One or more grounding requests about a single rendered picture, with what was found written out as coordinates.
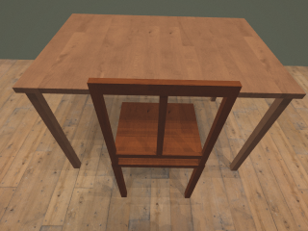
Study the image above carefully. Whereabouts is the table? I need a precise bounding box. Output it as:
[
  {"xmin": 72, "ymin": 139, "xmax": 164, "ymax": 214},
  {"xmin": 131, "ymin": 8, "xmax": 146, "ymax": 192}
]
[{"xmin": 13, "ymin": 13, "xmax": 306, "ymax": 171}]

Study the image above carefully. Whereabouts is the chair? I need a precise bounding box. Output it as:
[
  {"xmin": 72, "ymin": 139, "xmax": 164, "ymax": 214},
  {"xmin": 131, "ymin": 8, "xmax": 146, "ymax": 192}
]
[{"xmin": 87, "ymin": 77, "xmax": 242, "ymax": 198}]

